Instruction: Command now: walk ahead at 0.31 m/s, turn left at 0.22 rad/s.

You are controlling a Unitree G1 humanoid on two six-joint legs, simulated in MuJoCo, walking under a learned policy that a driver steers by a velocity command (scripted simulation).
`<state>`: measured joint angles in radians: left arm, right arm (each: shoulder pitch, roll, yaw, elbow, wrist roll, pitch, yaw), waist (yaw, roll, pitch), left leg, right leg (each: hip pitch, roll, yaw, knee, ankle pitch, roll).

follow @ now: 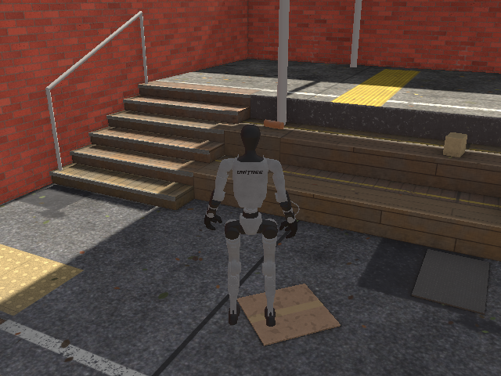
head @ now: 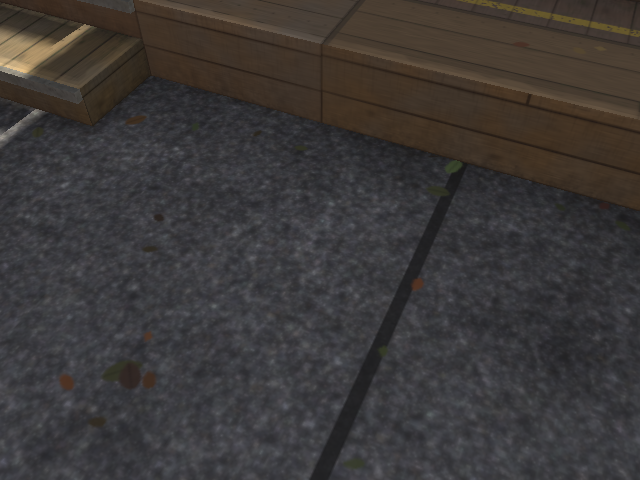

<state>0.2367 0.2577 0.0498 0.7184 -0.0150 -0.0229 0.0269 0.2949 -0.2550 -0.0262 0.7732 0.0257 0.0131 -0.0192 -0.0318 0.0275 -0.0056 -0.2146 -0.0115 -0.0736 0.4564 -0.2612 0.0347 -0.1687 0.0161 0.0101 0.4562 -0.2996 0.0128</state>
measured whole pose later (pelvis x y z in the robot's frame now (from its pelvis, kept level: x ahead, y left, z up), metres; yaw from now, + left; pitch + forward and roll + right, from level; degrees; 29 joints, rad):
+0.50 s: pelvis +0.19 +0.09 -0.03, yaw +16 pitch +1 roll -1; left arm 0.32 0.31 0.05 0.78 -0.03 -0.09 0.00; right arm 0.15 -0.32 -0.06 0.63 0.02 -0.04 0.05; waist 0.03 0.00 0.08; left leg -0.48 -0.06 0.02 0.65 -0.20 0.09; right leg -0.21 -0.06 0.01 1.17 -0.50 0.03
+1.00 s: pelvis +0.49 +0.15 -0.03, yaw +10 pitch +3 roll +0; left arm 0.11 0.28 0.03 0.67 -0.02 -0.09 -0.06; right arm 0.34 -0.31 -0.05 0.80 -0.01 -0.03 -0.02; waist -0.04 -0.01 0.02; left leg 0.01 -0.04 0.09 0.60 -0.46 0.05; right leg -0.53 0.05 -0.05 0.56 -0.11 -0.10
